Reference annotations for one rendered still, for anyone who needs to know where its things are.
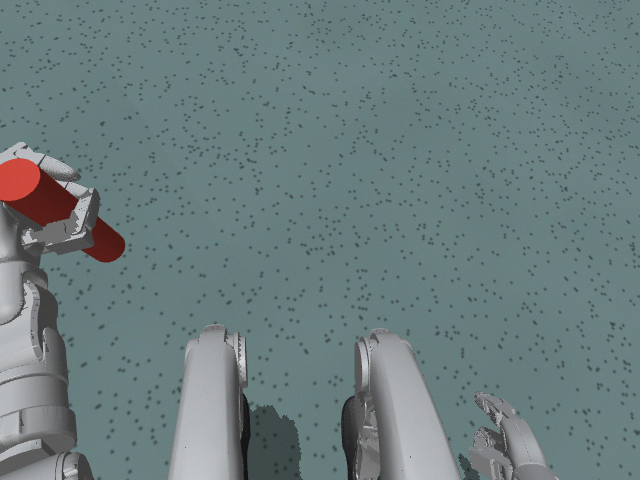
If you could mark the can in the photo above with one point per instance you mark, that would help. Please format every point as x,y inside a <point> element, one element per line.
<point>25,187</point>

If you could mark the right robot arm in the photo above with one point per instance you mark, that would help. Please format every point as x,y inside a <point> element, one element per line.
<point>533,472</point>

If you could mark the right robot foot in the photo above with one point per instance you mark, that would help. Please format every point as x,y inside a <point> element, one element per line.
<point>349,436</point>

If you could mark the left robot hand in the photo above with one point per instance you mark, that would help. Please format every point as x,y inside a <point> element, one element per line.
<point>23,239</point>

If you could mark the right robot hand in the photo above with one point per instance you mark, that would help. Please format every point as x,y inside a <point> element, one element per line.
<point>497,456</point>

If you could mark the left robot arm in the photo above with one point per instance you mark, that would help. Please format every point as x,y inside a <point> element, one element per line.
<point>37,428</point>

